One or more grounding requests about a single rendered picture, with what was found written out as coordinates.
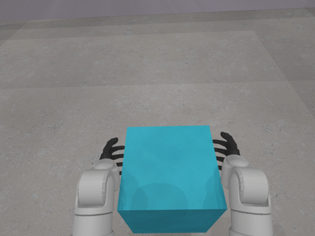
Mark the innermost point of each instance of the left robot forearm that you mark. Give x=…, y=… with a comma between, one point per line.
x=94, y=200

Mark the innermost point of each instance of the right robot forearm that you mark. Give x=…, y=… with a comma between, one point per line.
x=249, y=197

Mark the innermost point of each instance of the carton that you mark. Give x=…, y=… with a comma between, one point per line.
x=170, y=180

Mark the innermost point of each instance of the right robot hand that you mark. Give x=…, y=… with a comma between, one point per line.
x=230, y=145

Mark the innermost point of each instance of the left robot hand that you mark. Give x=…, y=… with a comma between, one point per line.
x=108, y=150

